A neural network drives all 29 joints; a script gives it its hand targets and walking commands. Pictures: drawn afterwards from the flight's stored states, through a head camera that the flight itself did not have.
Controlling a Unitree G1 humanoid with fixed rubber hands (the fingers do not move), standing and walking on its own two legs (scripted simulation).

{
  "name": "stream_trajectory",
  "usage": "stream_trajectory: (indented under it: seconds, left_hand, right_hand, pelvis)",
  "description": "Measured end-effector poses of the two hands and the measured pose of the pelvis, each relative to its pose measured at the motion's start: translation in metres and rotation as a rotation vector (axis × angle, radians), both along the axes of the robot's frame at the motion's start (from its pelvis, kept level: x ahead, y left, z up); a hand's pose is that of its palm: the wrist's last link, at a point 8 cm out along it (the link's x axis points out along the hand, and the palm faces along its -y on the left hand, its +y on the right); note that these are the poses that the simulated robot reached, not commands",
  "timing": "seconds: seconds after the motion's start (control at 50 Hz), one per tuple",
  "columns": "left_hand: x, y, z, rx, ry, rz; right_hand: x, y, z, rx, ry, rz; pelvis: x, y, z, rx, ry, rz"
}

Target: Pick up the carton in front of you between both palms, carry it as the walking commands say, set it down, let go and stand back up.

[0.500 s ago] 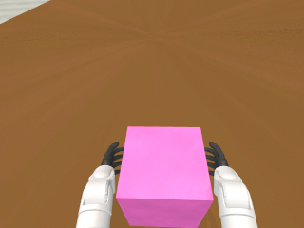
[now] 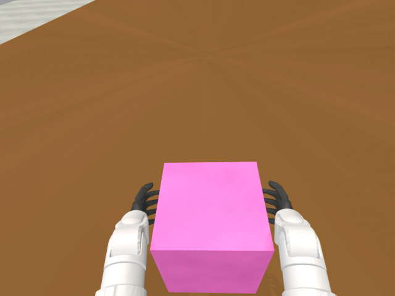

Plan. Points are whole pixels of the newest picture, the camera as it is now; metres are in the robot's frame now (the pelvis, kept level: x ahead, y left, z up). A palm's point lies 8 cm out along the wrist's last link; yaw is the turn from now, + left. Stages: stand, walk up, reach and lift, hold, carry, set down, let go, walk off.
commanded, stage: set down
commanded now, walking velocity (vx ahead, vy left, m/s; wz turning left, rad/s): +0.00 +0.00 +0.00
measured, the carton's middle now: (210, 229) +0.31 +0.00 -0.04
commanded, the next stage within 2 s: none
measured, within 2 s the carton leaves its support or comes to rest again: neither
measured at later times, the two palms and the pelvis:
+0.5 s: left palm (164, 230) +0.36 +0.13 -0.13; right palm (273, 239) +0.33 -0.17 -0.14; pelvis -0.03 +0.04 -0.06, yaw -2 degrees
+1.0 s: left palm (177, 233) +0.43 +0.12 -0.27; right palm (268, 244) +0.38 -0.18 -0.28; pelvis -0.05 +0.03 -0.19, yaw +1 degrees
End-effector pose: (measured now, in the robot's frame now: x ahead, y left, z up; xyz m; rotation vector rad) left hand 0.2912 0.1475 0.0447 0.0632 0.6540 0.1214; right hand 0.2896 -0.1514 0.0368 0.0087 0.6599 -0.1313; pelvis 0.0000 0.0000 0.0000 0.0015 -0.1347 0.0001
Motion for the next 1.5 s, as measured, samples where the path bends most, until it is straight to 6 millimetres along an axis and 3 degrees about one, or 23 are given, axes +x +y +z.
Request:
stream_trajectory:
  seconds: [0.2,0.3,0.4,0.5,0.56,0.84,1.22,1.5]
  left_hand:
    - [0.03,-0.004,-0.028,-0.018,0.026,-0.002]
    - [0.049,-0.009,-0.064,0.013,0.041,-0.046]
    - [0.061,-0.014,-0.118,0.021,0.035,-0.078]
    - [0.068,-0.015,-0.176,-0.005,0.021,-0.076]
    - [0.076,-0.016,-0.201,-0.023,-0.002,-0.073]
    - [0.115,-0.02,-0.261,-0.063,-0.002,-0.051]
    - [0.158,-0.036,-0.38,-0.035,0.029,-0.123]
    - [0.185,-0.047,-0.464,-0.026,0.055,-0.192]
  right_hand:
    - [0.024,-0.004,-0.03,0.059,0.023,-0.06]
    - [0.033,-0.009,-0.068,0.038,0.037,-0.07]
    - [0.037,-0.013,-0.122,0.009,0.031,-0.076]
    - [0.041,-0.014,-0.178,0.002,0.017,-0.09]
    - [0.047,-0.015,-0.202,0.004,-0.007,-0.102]
    - [0.084,-0.019,-0.26,0.026,-0.008,-0.123]
    - [0.108,-0.031,-0.383,0.021,0.024,-0.173]
    - [0.119,-0.04,-0.463,-0.004,0.051,-0.214]
  pelvis:
    - [-0.006,0.01,-0.01,-0.005,0.058,-0.005]
    - [-0.015,0.02,-0.02,0.001,0.161,-0.02]
    - [-0.024,0.029,-0.035,0.017,0.309,-0.036]
    - [-0.031,0.036,-0.06,0.027,0.473,-0.033]
    - [-0.034,0.039,-0.077,0.027,0.565,-0.021]
    - [-0.046,0.039,-0.148,0.022,0.779,0.008]
    - [-0.064,0.027,-0.243,0.039,0.94,0.021]
    - [-0.078,0.033,-0.3,0.014,0.971,0.03]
